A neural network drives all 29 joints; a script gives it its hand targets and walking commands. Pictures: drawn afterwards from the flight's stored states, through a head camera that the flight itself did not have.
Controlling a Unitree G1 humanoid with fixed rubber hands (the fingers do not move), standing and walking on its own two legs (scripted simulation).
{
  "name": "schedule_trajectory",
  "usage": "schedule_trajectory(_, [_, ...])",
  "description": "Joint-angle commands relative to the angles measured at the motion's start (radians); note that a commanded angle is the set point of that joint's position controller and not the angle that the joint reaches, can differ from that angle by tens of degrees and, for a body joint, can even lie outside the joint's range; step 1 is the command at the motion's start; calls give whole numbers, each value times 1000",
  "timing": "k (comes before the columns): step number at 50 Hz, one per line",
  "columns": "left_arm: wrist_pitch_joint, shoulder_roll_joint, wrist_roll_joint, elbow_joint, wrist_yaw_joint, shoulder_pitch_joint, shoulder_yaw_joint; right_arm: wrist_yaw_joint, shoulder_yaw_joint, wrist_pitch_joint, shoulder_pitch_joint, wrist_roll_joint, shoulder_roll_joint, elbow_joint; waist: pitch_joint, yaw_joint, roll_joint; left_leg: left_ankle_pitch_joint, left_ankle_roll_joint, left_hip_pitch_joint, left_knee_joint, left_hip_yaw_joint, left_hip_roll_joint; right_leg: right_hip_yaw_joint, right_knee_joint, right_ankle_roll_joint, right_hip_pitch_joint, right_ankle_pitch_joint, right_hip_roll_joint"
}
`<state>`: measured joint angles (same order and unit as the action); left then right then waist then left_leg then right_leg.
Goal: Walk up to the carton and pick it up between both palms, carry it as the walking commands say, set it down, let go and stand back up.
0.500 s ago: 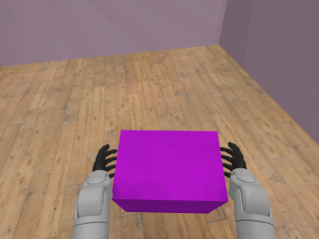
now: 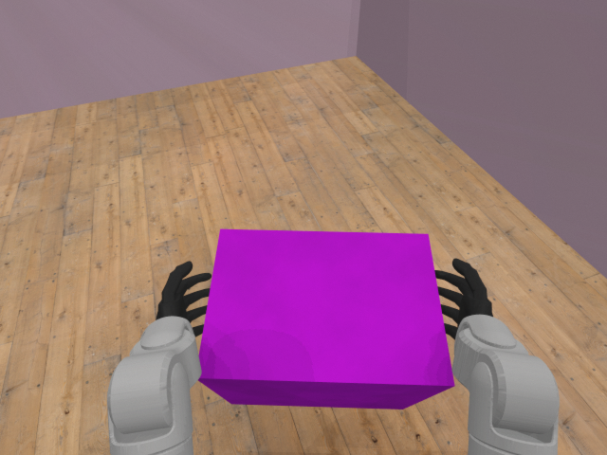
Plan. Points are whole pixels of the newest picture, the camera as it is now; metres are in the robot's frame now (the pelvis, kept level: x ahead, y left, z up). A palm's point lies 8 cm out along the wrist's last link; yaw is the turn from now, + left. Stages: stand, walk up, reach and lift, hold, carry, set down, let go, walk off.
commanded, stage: carry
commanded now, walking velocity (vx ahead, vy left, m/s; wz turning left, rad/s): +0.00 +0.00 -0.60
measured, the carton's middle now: (319, 327) +0.29 +0.00 +0.01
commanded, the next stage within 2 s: none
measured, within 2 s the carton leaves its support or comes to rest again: neither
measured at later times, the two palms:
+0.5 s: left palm (243, 308) +0.26 +0.08 +0.12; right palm (580, 378) +0.17 -0.24 +0.13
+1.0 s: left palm (390, 330) +0.24 -0.08 +0.09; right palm out of the picture +0.04 -0.35 +0.10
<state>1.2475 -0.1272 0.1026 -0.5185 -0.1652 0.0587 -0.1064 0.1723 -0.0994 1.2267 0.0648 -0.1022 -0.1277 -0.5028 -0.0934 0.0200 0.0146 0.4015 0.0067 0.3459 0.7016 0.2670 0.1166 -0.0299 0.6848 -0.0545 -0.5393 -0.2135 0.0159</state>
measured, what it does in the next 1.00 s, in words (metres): steps on the spot, turning right: left foot, then right foot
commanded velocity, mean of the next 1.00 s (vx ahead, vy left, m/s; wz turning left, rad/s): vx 0.00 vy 0.00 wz -0.60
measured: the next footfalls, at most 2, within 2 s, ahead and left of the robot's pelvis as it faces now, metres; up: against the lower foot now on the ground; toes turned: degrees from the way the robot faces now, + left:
left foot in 0.42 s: +0.02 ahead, +0.10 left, +0.00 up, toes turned -9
right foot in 0.76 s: -0.04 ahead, -0.20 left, +0.00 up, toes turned -37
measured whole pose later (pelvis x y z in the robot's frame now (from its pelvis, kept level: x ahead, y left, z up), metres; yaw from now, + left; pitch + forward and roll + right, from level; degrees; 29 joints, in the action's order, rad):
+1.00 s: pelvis -0.06 -0.06 +0.01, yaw -36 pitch +4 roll +0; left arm 1.21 -0.13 0.12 -0.55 -0.15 0.05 -0.08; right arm 0.17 -0.11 1.19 0.06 -0.08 -0.13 -0.54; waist -0.03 0.03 0.01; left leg 0.44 0.05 0.45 0.72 0.09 0.06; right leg -0.03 0.62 -0.04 -0.48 -0.22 0.03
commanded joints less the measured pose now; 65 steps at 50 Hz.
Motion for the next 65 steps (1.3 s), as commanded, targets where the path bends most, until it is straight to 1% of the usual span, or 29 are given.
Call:
schedule_trajectory(1, [-6, -870, -400, -92, 249, 470, 697, -256, 706, 7, 432, 398, -901, -64, -152, -14, -188, -80, -92, -117, -310, -249, 324, -6, 88, 7, -34, -155, -50])
schedule_trajectory(5, [3, -862, -422, -44, 266, 477, 692, -238, 691, 13, 420, 363, -879, -45, -120, -33, -25, -117, -8, 2, -89, -73, 218, 21, -93, -10, 159, 11, -70])
schedule_trajectory(7, [7, -828, -396, 11, 262, 394, 657, -240, 689, 23, 414, 368, -853, -52, -182, -42, 293, 241, 94, 173, 261, -24, -21, 462, -297, -109, 316, 438, -262])
schedule_trajectory(8, [9, -827, -402, -5, 264, 394, 674, -240, 683, 19, 393, 366, -862, -29, -230, -32, 214, 267, 100, 210, 341, -160, -42, 560, -325, -142, 359, 375, -305])
schedule_trajectory(11, [-15, -898, -401, -58, 271, 417, 690, -251, 723, -5, 401, 399, -951, -54, -286, -21, 95, 171, 59, 240, 336, -278, -49, 457, -336, -129, 415, 218, -272])
schedule_trajectory(17, [-50, -895, -378, -98, 270, 383, 696, -260, 742, -35, 399, 417, -960, -99, -297, -31, 111, 101, 17, 46, 70, -240, -126, 363, -459, -53, 339, 20, -207])
schedule_trajectory(20, [-46, -859, -367, -102, 264, 370, 696, -256, 725, -30, 355, 403, -928, -88, -296, -25, 172, 80, 11, -185, -251, -152, -139, 276, -530, 64, 253, -44, -125])
schedule_trajectory(21, [-41, -851, -363, -96, 260, 367, 696, -255, 718, -27, 337, 398, -919, -83, -297, -13, 145, 17, 7, -331, -426, -130, -105, 204, -515, 125, 185, -56, -74])
schedule_trajectory(22, [-34, -843, -357, -95, 256, 365, 695, -253, 707, -22, 330, 396, -897, -87, -284, -6, 30, 98, -26, -452, -566, -252, 41, 116, -414, 180, 72, -67, 2])
schedule_trajectory(23, [-23, -853, -367, -107, 259, 381, 715, -250, 677, -23, 326, 377, -899, -63, -203, 5, -337, 113, -134, -333, -567, -540, 328, -31, -52, 170, -42, -191, 90])
schedule_trajectory(24, [-29, -855, -374, -111, 253, 406, 706, -252, 684, -16, 364, 384, -888, -85, -99, -22, -348, -106, -181, -176, -541, -535, 472, -41, 242, 115, -118, -378, 33])
schedule_trajectory(26, [-25, -868, -391, -88, 249, 441, 715, -259, 665, -11, 404, 377, -862, -92, -63, -30, -130, -350, -107, -97, -418, -326, 345, 2, 412, 74, -101, -275, -32])
schedule_trajectory(27, [-21, -866, -391, -77, 245, 434, 718, -260, 658, -9, 397, 373, -846, -84, -79, -28, -121, -414, -78, -141, -375, -245, 285, -8, 397, 68, -110, -214, -31])
schedule_trajectory(30, [-4, -850, -392, -84, 230, 431, 733, -253, 632, -3, 349, 362, -812, -89, -109, -16, -225, -697, -69, -275, -262, -162, 233, -108, 231, 84, -93, -163, -10])
schedule_trajectory(36, [18, -850, -390, -49, 229, 422, 710, -242, 627, 12, 336, 348, -811, -78, -155, -22, -276, -658, 9, -265, -76, -67, 238, -206, -157, 65, 135, 12, 20])
schedule_trajectory(38, [16, -850, -380, -36, 233, 410, 691, -241, 628, 15, 338, 351, -810, -64, -219, -40, -95, -402, 100, -21, 152, -17, 178, -67, -258, 47, 450, 316, -86])
schedule_trajectory(39, [7, -840, -368, -15, 232, 371, 667, -244, 650, 21, 342, 351, -825, -81, -213, -29, 196, 222, 149, 278, 347, -7, 60, 245, -173, -32, 628, 964, -302])
schedule_trajectory(40, [8, -832, -369, -3, 234, 342, 662, -247, 684, 24, 377, 367, -812, -105, -257, -25, 319, 341, 151, 315, 420, -135, 24, 396, -152, -131, 609, 1033, -400])
schedule_trajectory(41, [2, -853, -372, -18, 240, 345, 671, -256, 699, 20, 394, 388, -848, -91, -266, -24, 218, 320, 133, 312, 445, -202, 33, 346, -183, -144, 555, 819, -371])
schedule_trajectory(44, [-42, -948, -363, -91, 249, 398, 677, -281, 763, -18, 479, 459, -974, -139, -270, -25, 162, 133, 68, 232, 314, -239, 3, 252, -232, -118, 405, 434, -292])
schedule_trajectory(50, [-56, -884, -348, -119, 249, 383, 701, -273, 734, -40, 394, 427, -929, -109, -284, -13, 94, -34, 31, -88, -216, -196, -30, 214, -205, -38, 189, 85, -189])
schedule_trajectory(51, [-48, -870, -345, -110, 247, 375, 702, -270, 720, -35, 381, 412, -902, -96, -275, -13, -4, -18, 9, -164, -340, -306, 95, 158, -112, 0, 109, 25, -139])
schedule_trajectory(52, [-34, -861, -345, -116, 250, 389, 716, -266, 692, -30, 349, 386, -879, -58, -207, -7, -292, -105, -86, -135, -455, -546, 334, -4, 86, 54, -17, -199, -6])
schedule_trajectory(53, [-26, -853, -352, -111, 251, 427, 712, -265, 679, -24, 344, 380, -878, -40, -180, -3, -372, -292, -180, -125, -438, -566, 452, -74, 310, 61, -73, -406, 15])
schedule_trajectory(55, [-19, -878, -382, -59, 261, 444, 725, -262, 654, -25, 364, 350, -859, -46, -125, -3, -177, -378, -158, -92, -379, -428, 366, 6, 417, 51, -61, -384, -38])
schedule_trajectory(58, [-23, -885, -399, -72, 258, 455, 737, -259, 649, -30, 376, 348, -867, -60, -144, -18, -190, -438, -61, -150, -288, -210, 241, -41, 248, 67, -4, -244, -36])
schedule_trajectory(62, [-5, -856, -382, -38, 248, 439, 706, -246, 635, -13, 344, 336, -833, -51, -189, -14, -254, -529, -39, -212, -182, -161, 254, -133, -30, 70, 112, -169, 0])
schedule_trajectory(64, [3, -850, -375, -13, 249, 441, 690, -241, 627, -7, 335, 331, -817, -30, -186, -27, -180, -435, 26, -151, -86, -99, 222, -122, -270, 67, 255, 61, -16])
schedule_trajectory(65, [2, -838, -370, 2, 252, 432, 674, -237, 627, -4, 344, 330, -814, -21, -182, -30, -60, -226, 69, -14, 28, -66, 179, -2, -298, 68, 371, 177, -108])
